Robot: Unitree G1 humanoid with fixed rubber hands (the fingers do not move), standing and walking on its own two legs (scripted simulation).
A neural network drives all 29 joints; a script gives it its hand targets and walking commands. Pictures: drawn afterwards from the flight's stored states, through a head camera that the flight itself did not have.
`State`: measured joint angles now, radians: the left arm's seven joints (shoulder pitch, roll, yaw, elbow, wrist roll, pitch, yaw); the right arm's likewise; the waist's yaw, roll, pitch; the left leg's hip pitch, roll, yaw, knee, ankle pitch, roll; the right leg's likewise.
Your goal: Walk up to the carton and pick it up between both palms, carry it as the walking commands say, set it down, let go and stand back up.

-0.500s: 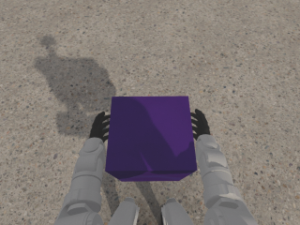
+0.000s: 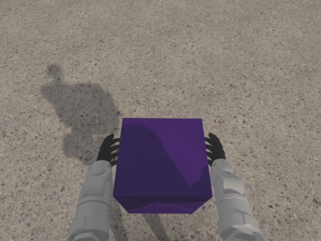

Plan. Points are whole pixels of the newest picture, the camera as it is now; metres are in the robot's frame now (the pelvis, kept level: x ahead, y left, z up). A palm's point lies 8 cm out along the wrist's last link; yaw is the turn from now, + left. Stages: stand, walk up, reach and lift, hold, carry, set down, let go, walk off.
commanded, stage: reach and lift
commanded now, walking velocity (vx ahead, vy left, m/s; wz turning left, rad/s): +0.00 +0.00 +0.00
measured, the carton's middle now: (161, 171) +0.32 +0.01 -0.10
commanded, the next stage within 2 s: hold in 1.76 s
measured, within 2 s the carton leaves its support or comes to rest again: neither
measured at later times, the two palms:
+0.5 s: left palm (97, 161) +0.29 +0.16 +0.04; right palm (225, 159) +0.31 -0.14 +0.03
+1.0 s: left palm (96, 159) +0.28 +0.15 +0.07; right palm (237, 157) +0.30 -0.15 +0.07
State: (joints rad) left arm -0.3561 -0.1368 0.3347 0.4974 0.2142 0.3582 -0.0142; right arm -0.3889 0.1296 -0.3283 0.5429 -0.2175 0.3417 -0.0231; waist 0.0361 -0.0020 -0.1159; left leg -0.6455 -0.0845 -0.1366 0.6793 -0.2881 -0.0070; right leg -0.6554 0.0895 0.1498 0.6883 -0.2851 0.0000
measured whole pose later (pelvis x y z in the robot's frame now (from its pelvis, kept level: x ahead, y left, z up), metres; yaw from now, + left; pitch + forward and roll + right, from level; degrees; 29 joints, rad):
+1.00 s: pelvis +0.01 -0.01 +0.03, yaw +1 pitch -7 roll +0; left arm -0.25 -0.15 0.25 0.24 0.23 0.74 -0.02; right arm -0.28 0.14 -0.25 0.28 -0.23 0.73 0.00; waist 0.01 0.00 0.01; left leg -0.05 -0.06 -0.15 0.38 -0.20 0.00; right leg -0.07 0.06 0.13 0.41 -0.21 -0.02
